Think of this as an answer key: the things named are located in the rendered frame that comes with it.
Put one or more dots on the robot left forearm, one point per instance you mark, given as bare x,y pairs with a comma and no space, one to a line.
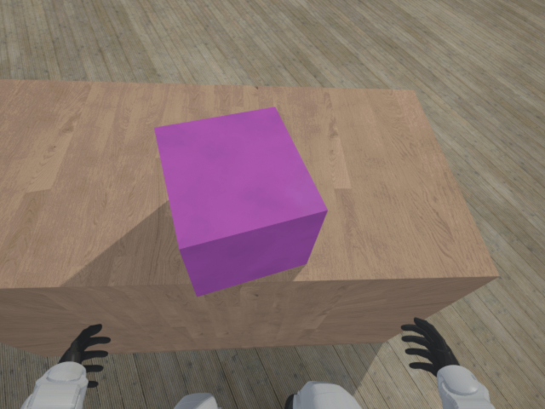
63,386

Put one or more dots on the robot right forearm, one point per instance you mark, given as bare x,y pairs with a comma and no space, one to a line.
460,389

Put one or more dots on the carton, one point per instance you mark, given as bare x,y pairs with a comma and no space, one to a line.
243,203

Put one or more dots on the right robot hand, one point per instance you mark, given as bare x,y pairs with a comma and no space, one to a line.
439,353

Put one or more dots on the left robot hand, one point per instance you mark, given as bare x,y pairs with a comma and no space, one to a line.
77,354

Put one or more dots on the pedestal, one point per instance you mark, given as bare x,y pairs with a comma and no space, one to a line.
87,235

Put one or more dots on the right robot thigh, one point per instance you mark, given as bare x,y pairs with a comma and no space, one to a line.
323,395

